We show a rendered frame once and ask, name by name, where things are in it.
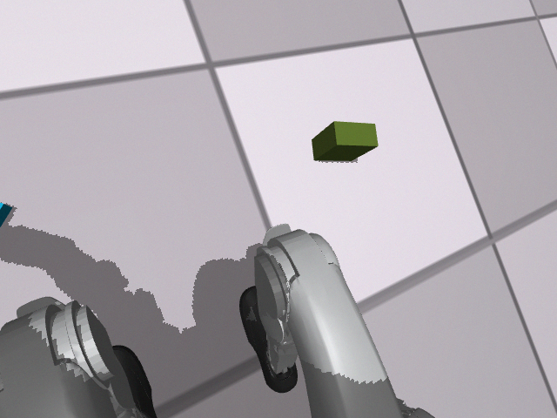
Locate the right robot foot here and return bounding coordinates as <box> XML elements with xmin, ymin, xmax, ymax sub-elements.
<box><xmin>239</xmin><ymin>286</ymin><xmax>298</xmax><ymax>393</ymax></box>

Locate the right robot hand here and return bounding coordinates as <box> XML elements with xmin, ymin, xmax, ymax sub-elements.
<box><xmin>397</xmin><ymin>398</ymin><xmax>435</xmax><ymax>418</ymax></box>

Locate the left robot foot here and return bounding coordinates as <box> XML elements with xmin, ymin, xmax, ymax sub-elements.
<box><xmin>112</xmin><ymin>345</ymin><xmax>157</xmax><ymax>418</ymax></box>

